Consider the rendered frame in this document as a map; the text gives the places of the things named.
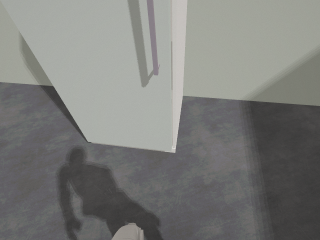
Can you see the left robot thigh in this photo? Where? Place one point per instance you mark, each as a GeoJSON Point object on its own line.
{"type": "Point", "coordinates": [129, 232]}

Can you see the handle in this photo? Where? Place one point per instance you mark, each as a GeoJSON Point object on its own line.
{"type": "Point", "coordinates": [152, 30]}

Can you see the fridge door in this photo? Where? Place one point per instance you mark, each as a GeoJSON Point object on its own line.
{"type": "Point", "coordinates": [97, 54]}

